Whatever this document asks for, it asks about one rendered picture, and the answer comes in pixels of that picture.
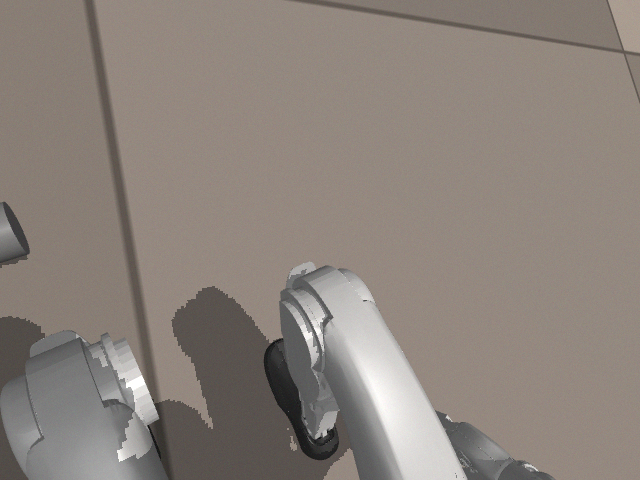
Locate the right robot foot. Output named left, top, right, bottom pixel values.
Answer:
left=264, top=339, right=339, bottom=460

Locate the can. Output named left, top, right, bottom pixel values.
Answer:
left=0, top=202, right=30, bottom=263

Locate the right robot arm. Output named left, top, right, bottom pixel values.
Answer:
left=498, top=460, right=556, bottom=480

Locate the right robot hand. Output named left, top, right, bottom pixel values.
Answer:
left=435, top=410, right=516, bottom=480

